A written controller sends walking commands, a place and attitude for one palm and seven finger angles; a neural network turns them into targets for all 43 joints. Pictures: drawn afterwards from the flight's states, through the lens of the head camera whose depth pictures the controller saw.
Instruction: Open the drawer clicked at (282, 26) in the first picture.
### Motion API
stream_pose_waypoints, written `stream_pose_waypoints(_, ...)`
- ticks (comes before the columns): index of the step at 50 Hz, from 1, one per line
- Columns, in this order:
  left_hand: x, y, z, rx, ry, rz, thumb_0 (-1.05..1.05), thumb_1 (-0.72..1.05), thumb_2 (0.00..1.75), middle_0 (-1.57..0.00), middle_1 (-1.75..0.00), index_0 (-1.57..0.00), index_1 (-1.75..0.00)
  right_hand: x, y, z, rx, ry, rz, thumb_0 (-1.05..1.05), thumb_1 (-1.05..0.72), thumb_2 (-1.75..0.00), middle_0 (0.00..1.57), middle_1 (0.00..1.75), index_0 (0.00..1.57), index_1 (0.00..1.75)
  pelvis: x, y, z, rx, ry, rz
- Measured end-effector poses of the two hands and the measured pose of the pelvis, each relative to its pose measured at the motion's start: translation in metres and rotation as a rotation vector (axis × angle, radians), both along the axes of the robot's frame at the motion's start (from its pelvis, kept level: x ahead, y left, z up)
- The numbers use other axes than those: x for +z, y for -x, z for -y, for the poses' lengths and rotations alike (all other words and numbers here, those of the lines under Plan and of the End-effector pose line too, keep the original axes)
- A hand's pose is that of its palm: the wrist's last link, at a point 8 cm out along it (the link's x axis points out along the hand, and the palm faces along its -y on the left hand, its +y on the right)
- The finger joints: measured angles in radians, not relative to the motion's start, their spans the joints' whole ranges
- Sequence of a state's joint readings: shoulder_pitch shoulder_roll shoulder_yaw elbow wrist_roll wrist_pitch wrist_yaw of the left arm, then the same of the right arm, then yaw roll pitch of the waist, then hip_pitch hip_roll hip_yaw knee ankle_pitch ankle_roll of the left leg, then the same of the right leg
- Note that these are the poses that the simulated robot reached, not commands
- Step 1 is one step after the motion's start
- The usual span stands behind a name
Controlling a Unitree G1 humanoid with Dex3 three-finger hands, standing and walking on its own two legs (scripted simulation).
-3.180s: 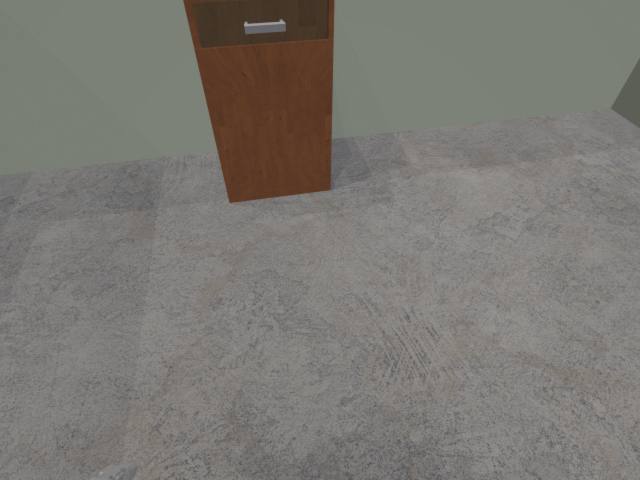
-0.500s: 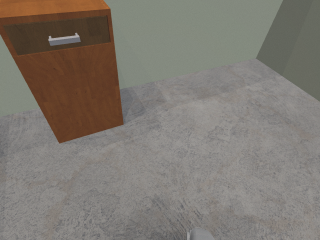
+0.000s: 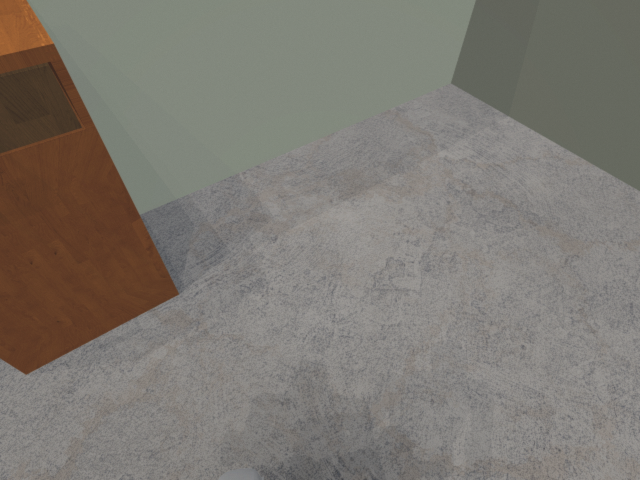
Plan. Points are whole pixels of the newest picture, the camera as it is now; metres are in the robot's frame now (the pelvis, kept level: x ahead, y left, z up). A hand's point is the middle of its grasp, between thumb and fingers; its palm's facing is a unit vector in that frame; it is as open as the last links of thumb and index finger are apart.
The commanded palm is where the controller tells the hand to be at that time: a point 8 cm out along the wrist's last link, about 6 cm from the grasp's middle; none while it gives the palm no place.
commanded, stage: turn to face it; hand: left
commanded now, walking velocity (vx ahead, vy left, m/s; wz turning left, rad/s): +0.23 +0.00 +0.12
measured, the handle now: out of the picture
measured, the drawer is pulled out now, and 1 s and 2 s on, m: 0.00 0.00 0.00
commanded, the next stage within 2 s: take the last steps up to it in 1.04 s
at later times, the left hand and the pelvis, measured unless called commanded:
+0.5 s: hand (151, 465) +0.17 +0.25 -0.17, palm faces +0.24 -0.96 -0.17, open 7.3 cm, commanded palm none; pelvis +0.14 +0.06 +0.00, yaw +10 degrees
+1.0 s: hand (182, 463) +0.16 +0.20 -0.13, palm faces +0.44 -0.85 -0.29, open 7.3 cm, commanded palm none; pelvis +0.17 -0.02 +0.01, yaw +27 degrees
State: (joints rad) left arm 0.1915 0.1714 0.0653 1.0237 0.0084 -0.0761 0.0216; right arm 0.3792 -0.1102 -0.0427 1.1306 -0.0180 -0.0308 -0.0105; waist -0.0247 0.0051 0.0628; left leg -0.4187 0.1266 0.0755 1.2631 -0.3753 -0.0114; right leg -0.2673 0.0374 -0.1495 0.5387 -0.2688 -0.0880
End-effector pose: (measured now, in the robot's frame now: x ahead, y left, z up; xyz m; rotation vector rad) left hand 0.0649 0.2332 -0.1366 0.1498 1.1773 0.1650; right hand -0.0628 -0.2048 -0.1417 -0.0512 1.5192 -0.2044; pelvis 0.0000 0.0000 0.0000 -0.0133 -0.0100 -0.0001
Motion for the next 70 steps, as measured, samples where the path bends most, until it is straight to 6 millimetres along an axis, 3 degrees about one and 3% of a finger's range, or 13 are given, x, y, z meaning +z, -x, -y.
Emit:
stream_pose_waypoints(4,0.007,-0.004,-0.011,-0.016,-0.026,-0.089,-0.02,0.95,0.9,-0.2,-0.3,-0.2,-0.3,0.004,-0.104,0.013,0.036,0.041,0.198,0.02,-0.93,-0.9,0.2,0.3,0.2,0.3,0.007,-0.032,-0.005,-0.004,0.0,-0.009)
stream_pose_waypoints(8,0.004,-0.009,-0.016,0.017,-0.001,-0.144,-0.01,0.93,0.9,-0.2,-0.3,-0.2,-0.3,0.012,-0.182,0.017,0.094,0.068,0.3,0.02,-0.95,-0.9,0.19,0.3,0.2,0.3,0.007,-0.065,-0.016,0.016,0.008,-0.004)
stream_pose_waypoints(14,-0.024,-0.019,-0.026,0.124,0.064,-0.188,0.0,0.92,0.9,-0.2,-0.3,-0.2,-0.3,0.011,-0.273,-0.009,0.233,0.087,0.343,0.01,-0.93,-0.9,0.19,0.3,0.2,0.3,-0.009,-0.117,-0.041,0.083,0.022,0.019)
stream_pose_waypoints(17,-0.033,-0.03,-0.036,0.161,0.079,-0.207,0.0,0.92,0.9,-0.2,-0.3,-0.2,-0.3,0.011,-0.299,-0.025,0.272,0.091,0.361,0.01,-0.93,-0.9,0.19,0.3,0.2,0.3,-0.014,-0.13,-0.051,0.104,0.012,0.027)
stream_pose_waypoints(23,-0.016,-0.072,-0.059,0.195,0.056,-0.115,0.01,0.91,0.9,-0.2,-0.3,-0.2,-0.3,0.021,-0.314,-0.043,0.308,0.078,0.325,0.01,-0.92,-0.9,0.2,0.3,0.2,0.3,-0.001,-0.14,-0.058,0.158,0.022,0.02)
stream_pose_waypoints(31,0.007,-0.103,-0.077,0.251,-0.017,-0.026,0.0,0.91,0.9,-0.2,-0.3,-0.2,-0.3,0.024,-0.331,-0.031,0.346,0.065,0.291,0.01,-0.92,-0.9,0.2,0.3,0.2,0.3,0.007,-0.154,-0.049,0.242,0.024,-0.015)
stream_pose_waypoints(36,0.017,-0.114,-0.07,0.278,-0.059,0.003,0.01,0.91,0.9,-0.2,-0.3,-0.2,-0.3,0.018,-0.341,-0.011,0.367,0.057,0.276,0.01,-0.91,-0.9,0.2,0.3,0.2,0.3,0.006,-0.161,-0.031,0.297,0.014,-0.026)
stream_pose_waypoints(41,0.025,-0.114,-0.047,0.314,-0.104,0.052,0.01,0.91,0.9,-0.2,-0.3,-0.2,-0.3,0.0,-0.354,0.017,0.398,0.031,0.258,0.01,-0.91,-0.9,0.2,0.3,0.2,0.3,-0.002,-0.167,-0.006,0.354,-0.01,-0.027)
stream_pose_waypoints(47,0.039,-0.085,-0.014,0.387,-0.11,0.021,0.01,0.91,0.9,-0.2,-0.3,-0.2,-0.3,0.002,-0.378,0.03,0.47,0.006,0.246,0.01,-0.91,-0.9,0.2,0.3,0.2,0.3,0.008,-0.172,0.011,0.432,-0.041,-0.008)
stream_pose_waypoints(53,0.036,-0.054,0.012,0.458,-0.077,-0.023,0.01,0.91,0.9,-0.2,-0.3,-0.21,-0.3,0.006,-0.397,0.022,0.553,-0.009,0.241,0.01,-0.91,-0.9,0.2,0.3,0.2,0.3,0.012,-0.172,0.018,0.492,-0.066,-0.006)
stream_pose_waypoints(58,0.024,-0.008,0.027,0.531,-0.034,-0.1,0.01,0.91,0.9,-0.21,-0.3,-0.21,-0.3,0.009,-0.416,-0.005,0.638,-0.016,0.26,0.01,-0.91,-0.9,0.19,0.3,0.2,0.3,0.01,-0.164,0.015,0.527,-0.06,-0.011)
stream_pose_waypoints(65,-0.006,0.07,0.03,0.653,0.05,-0.218,0.01,0.91,0.9,-0.2,-0.3,-0.21,-0.3,0.018,-0.434,-0.065,0.77,-0.016,0.375,0.01,-0.91,-0.9,0.2,0.3,0.2,0.3,-0.002,-0.147,-0.008,0.577,-0.017,-0.012)
stream_pose_waypoints(70,-0.007,0.085,0.019,0.659,0.084,-0.264,0.01,0.91,0.9,-0.2,-0.3,-0.2,-0.3,0.03,-0.416,-0.082,0.773,-0.016,0.394,0.01,-0.91,-0.9,0.2,0.3,0.2,0.3,0.005,-0.15,-0.024,0.571,-0.018,0.014)
